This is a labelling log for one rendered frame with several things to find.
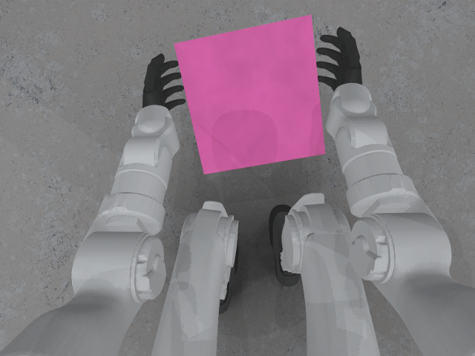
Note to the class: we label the robot right upper arm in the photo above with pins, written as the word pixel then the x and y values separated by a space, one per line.
pixel 407 257

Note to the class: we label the robot left upper arm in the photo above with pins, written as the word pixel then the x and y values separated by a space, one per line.
pixel 114 274

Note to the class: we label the robot left hand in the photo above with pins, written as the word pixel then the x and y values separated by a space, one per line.
pixel 153 93

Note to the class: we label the right robot foot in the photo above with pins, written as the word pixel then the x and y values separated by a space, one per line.
pixel 276 224

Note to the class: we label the right robot forearm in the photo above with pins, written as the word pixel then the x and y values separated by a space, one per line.
pixel 368 161

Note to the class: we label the left robot forearm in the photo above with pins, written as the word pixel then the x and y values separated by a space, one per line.
pixel 136 200

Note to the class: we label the robot right hand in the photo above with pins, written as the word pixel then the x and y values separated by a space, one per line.
pixel 348 69

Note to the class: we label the right robot thigh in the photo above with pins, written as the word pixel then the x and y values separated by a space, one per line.
pixel 338 316

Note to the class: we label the carton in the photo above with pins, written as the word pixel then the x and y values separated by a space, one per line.
pixel 253 95

